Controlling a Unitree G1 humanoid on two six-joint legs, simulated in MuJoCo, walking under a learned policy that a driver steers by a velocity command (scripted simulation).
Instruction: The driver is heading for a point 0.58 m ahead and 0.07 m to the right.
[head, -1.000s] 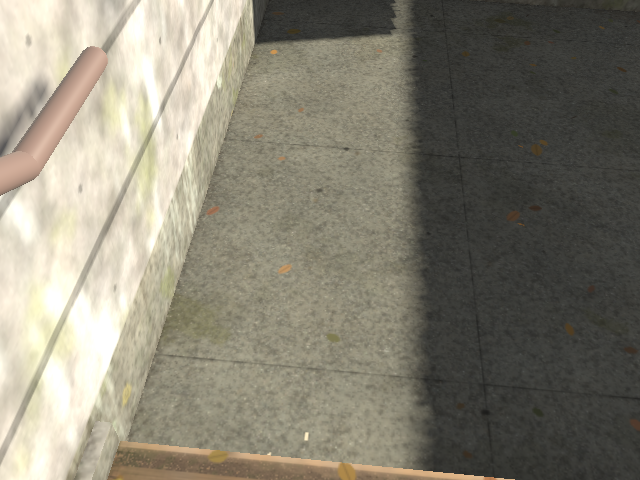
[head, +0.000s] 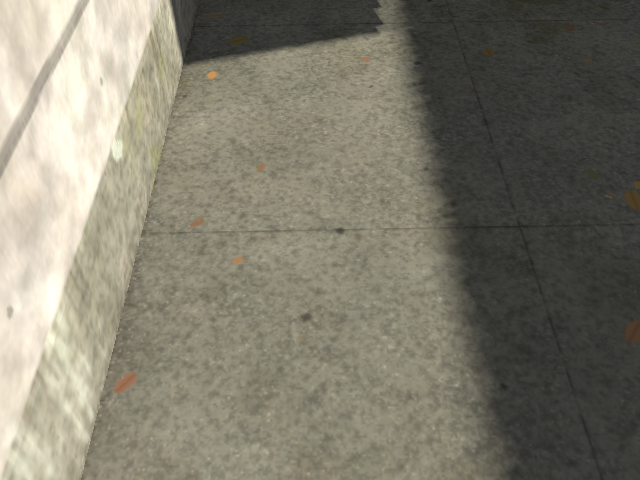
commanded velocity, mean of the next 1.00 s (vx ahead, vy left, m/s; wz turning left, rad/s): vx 0.54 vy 0.00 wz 0.00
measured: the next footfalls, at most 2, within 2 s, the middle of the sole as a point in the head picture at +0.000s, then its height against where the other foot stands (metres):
right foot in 0.22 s outside the picture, level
left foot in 0.64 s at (300, 332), level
